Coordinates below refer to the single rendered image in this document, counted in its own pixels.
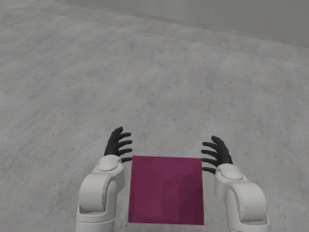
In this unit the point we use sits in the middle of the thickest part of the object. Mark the robot right forearm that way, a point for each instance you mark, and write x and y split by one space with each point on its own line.
245 202

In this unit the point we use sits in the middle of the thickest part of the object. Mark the robot right hand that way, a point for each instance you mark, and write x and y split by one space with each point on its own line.
222 154

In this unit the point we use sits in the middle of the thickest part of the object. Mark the robot left forearm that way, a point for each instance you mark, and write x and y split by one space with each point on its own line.
97 198

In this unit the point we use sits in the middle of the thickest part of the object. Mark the carton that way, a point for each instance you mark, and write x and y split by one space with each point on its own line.
166 190

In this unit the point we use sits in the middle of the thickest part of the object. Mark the robot left hand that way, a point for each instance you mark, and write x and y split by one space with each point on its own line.
113 144

